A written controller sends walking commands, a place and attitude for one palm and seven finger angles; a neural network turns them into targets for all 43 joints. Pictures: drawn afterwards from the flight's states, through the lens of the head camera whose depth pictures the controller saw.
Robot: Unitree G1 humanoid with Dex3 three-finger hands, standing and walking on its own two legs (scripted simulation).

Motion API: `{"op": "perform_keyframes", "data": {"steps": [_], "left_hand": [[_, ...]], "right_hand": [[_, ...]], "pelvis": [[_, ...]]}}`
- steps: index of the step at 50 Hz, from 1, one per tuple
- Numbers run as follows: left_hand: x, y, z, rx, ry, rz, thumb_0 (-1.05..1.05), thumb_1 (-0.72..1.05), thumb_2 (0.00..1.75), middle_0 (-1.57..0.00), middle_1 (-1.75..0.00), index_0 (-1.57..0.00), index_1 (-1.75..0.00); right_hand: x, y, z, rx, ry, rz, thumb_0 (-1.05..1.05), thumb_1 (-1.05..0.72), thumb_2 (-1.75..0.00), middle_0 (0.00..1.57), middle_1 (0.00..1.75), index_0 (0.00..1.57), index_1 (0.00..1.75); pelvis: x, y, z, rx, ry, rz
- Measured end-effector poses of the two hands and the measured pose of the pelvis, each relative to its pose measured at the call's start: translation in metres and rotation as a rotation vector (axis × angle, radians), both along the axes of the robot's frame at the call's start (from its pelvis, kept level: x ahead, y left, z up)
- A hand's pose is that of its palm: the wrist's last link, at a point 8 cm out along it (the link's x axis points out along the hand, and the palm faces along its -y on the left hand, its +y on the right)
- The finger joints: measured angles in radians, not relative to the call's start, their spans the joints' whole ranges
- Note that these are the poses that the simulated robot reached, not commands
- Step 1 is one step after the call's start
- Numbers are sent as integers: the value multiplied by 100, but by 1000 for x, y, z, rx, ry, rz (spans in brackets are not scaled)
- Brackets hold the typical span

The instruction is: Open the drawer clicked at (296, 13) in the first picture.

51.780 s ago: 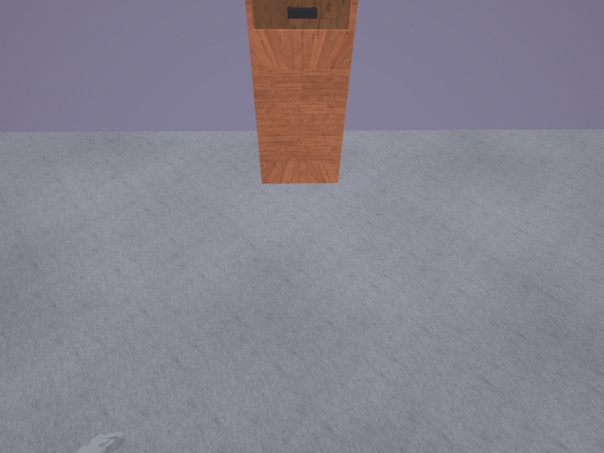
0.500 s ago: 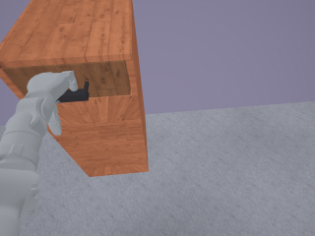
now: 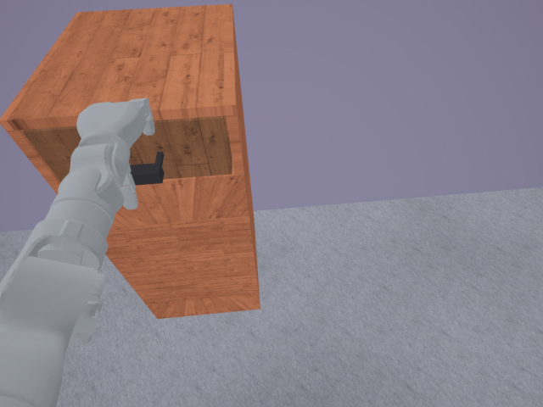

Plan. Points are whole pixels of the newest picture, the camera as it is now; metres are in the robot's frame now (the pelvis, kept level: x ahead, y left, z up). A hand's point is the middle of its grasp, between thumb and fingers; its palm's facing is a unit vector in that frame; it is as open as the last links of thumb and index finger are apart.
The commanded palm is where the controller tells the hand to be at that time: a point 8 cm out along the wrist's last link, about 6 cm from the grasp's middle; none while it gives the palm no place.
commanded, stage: move the hooked fingers above the handle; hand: left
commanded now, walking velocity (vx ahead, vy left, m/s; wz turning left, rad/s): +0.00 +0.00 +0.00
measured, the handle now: (135, 166) +0.52 +0.24 +0.06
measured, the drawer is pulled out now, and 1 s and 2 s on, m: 0.00 0.00 0.00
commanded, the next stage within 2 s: lower the fingers behind the handle in 1.28 s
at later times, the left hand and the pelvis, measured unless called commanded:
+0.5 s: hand (121, 160) +0.47 +0.23 +0.12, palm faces -0.08 -0.01 -1.00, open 13.6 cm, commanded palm +0.46 +0.21 +0.17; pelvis +0.01 +0.00 +0.00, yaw +1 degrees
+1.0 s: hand (123, 153) +0.48 +0.22 +0.13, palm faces -0.05 -0.02 -1.00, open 13.6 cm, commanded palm +0.46 +0.22 +0.17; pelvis +0.01 -0.01 +0.00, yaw +1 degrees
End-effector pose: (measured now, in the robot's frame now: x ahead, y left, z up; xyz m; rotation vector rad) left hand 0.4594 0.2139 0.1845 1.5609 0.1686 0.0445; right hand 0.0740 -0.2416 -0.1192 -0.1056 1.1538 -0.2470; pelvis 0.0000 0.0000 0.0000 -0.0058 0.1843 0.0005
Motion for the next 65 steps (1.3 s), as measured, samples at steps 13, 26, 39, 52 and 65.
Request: {"op": "perform_keyframes", "data": {"steps": [13,26,39,52,65], "left_hand": [[-22,21,-22,-12,-174,-172,0,-49,30,-32,-121,-33,-121],[-5,5,-18,-7,30,-15,0,-49,30,-31,-120,-35,-126],[-6,5,-15,3,-218,-111,0,-49,30,-35,-123,-33,-121],[-1,3,-9,4,17,-5,0,-49,30,-33,-121,-33,-126],[-14,-2,-26,-20,-186,-154,0,-49,30,-32,-120,-33,-121]], "right_hand": [[-33,-33,-1,-117,131,15,1,-90,-90,20,30,20,30],[-15,-18,-1,-45,87,-3,1,-91,-90,20,30,20,30],[4,-10,-9,-32,43,24,1,-90,-90,20,30,20,30],[1,-35,6,-76,44,-9,1,-90,-90,20,30,20,30],[-4,-37,-3,-85,70,-2,1,-91,-90,20,30,20,30]], "pelvis": [[-3,-1,-7,-17,32,39],[7,3,-1,-11,5,25],[4,-1,-5,-5,35,7],[11,-11,2,0,-3,20],[6,-11,-4,-3,27,19]]}}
